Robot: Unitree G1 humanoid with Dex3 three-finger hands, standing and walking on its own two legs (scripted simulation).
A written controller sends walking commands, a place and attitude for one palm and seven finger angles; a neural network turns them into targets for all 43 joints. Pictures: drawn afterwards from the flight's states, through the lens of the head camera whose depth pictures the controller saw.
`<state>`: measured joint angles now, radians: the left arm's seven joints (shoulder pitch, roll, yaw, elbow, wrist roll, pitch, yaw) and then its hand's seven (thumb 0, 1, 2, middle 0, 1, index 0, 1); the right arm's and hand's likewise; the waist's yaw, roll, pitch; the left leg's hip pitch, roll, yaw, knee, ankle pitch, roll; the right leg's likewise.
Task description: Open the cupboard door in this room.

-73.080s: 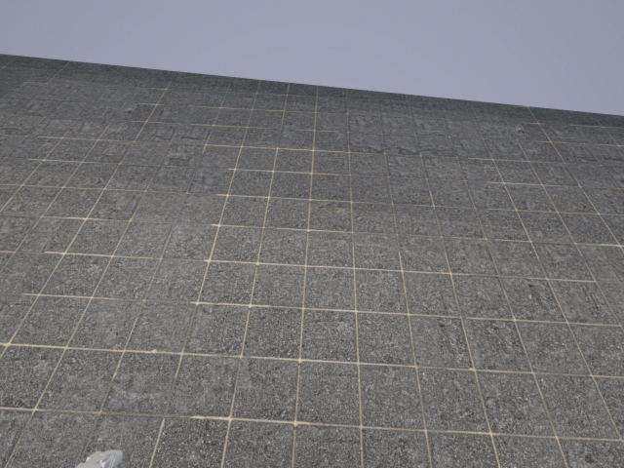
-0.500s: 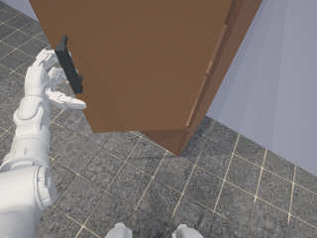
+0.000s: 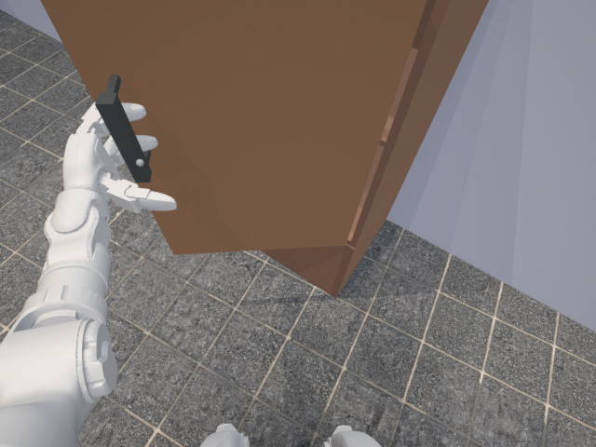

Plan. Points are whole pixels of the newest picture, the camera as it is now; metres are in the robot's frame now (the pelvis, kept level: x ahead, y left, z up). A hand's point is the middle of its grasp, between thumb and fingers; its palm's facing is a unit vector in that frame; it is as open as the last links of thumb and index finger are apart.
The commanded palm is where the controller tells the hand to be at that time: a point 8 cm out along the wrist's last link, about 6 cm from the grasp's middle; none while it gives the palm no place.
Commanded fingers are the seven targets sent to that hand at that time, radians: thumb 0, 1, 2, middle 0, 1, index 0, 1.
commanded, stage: slide the fingers in behind the handle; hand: left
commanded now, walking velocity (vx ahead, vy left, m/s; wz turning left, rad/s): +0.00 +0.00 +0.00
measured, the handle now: (129, 132) +0.53 +0.22 +0.09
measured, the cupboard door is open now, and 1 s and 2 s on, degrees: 39 39 72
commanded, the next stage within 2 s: close the thumb around the handle in 0.36 s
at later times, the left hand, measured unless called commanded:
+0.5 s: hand (142, 161) +0.47 +0.19 +0.09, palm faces +0.05 -1.00 +0.00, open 14.0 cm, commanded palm +0.45 +0.24 +0.09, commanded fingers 0.00 -0.33 0.37 -0.31 -1.22 -0.31 -1.22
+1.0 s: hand (142, 159) +0.48 +0.19 +0.09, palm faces +0.04 -1.00 +0.00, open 6.8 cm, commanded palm +0.45 +0.23 +0.09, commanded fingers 0.00 0.90 0.90 -0.40 -1.35 -0.40 -1.35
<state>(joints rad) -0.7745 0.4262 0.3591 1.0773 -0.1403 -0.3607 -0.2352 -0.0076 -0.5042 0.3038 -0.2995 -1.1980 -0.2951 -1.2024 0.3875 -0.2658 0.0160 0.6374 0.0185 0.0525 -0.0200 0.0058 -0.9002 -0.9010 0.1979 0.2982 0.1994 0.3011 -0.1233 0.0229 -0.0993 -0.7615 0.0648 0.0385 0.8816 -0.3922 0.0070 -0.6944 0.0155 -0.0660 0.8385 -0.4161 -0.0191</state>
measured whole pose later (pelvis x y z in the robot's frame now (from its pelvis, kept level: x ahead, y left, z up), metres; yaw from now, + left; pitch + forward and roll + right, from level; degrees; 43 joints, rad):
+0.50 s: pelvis +0.00 +0.01 +0.00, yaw +0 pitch +16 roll -2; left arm -0.81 0.41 0.34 1.11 -0.13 -0.38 -0.19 -0.01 -0.50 0.30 -0.29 -1.20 -0.29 -1.20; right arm 0.38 -0.26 0.02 0.65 0.01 0.04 -0.01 0.01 -0.90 -0.90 0.20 0.30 0.20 0.30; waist -0.12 0.03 -0.10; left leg -0.78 0.06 0.04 0.90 -0.40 0.01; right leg -0.71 0.01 -0.07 0.86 -0.42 -0.01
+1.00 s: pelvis +0.00 +0.01 +0.00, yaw +0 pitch +16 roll -2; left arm -0.79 0.41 0.35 1.09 -0.13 -0.37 -0.20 0.01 0.53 0.75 -0.36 -1.31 -0.37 -1.31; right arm 0.38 -0.26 0.01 0.64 0.01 0.05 -0.01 0.01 -0.90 -0.90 0.20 0.30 0.20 0.30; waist -0.13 0.03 -0.10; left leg -0.78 0.06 0.04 0.90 -0.40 0.02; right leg -0.71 0.01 -0.06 0.85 -0.42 -0.01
